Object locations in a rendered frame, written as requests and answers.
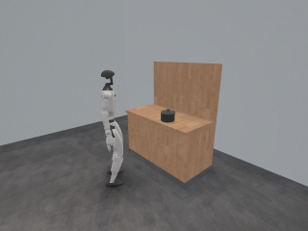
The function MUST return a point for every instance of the right robot hand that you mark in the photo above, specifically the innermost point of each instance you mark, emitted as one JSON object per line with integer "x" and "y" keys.
{"x": 110, "y": 141}

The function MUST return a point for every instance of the table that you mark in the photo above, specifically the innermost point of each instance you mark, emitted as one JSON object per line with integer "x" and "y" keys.
{"x": 185, "y": 146}

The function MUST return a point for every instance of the left robot thigh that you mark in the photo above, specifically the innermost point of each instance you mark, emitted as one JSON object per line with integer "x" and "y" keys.
{"x": 119, "y": 131}

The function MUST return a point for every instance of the robot right shin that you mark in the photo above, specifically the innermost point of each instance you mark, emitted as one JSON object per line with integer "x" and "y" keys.
{"x": 115, "y": 168}

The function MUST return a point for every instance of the pot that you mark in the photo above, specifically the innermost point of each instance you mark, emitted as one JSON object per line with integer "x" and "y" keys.
{"x": 167, "y": 118}

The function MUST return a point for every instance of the lid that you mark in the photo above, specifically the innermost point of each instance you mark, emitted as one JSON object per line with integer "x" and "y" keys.
{"x": 165, "y": 112}

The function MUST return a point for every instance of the right robot upper arm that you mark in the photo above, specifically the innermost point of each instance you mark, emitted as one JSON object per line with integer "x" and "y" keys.
{"x": 107, "y": 96}

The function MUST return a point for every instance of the robot right forearm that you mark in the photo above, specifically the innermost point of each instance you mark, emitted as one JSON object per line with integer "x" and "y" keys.
{"x": 106, "y": 124}

